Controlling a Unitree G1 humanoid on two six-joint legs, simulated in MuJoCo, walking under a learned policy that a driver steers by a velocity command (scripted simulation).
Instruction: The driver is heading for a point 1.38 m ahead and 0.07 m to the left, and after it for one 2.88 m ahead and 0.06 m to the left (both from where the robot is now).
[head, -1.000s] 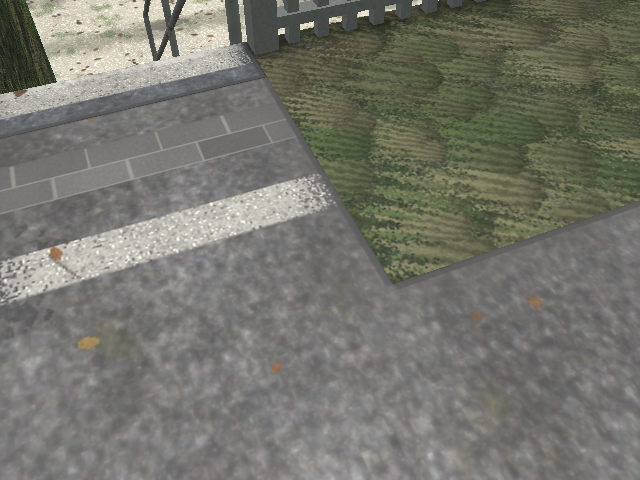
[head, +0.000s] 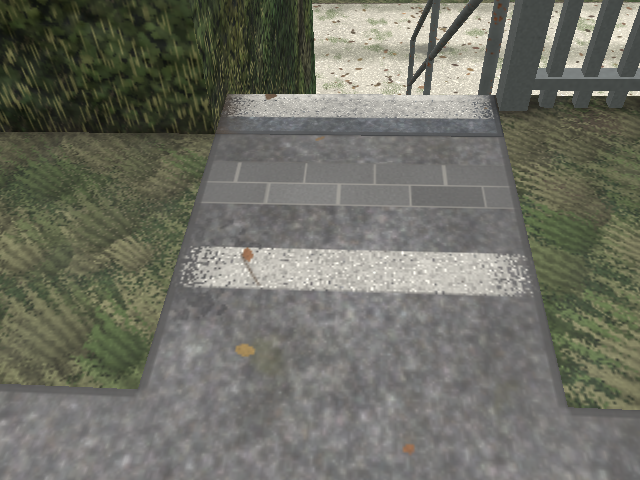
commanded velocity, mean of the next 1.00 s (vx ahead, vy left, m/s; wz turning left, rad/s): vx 0.94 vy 0.00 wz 0.17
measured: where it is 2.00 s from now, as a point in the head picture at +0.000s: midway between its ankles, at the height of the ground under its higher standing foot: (296, 169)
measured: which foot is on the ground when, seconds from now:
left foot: up 0.00-0.32, down 0.34-0.82, up 0.84-1.00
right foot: down 0.00-0.32, up 0.34-0.82, down 0.84-1.00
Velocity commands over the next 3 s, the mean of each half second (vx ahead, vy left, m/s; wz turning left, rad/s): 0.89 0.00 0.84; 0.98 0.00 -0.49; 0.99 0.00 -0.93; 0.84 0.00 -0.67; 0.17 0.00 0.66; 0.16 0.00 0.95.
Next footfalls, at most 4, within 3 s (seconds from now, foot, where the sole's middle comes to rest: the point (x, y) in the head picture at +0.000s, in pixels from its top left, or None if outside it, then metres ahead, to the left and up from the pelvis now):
0.34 left None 0.34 0.25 -0.78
0.84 right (227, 375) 0.79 0.33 -0.78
1.26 left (163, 271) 1.11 0.56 -0.78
1.72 right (304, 198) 1.41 0.19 -0.78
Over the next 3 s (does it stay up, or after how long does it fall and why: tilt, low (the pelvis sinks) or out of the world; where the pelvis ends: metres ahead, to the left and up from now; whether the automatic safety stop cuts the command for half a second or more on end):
stays up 1.69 -0.02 0.00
